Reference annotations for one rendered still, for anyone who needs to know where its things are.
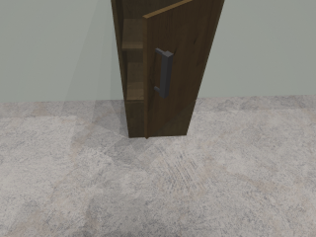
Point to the cupboard door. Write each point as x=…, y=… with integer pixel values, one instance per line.
x=185, y=29

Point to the handle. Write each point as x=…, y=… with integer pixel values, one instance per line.
x=166, y=71

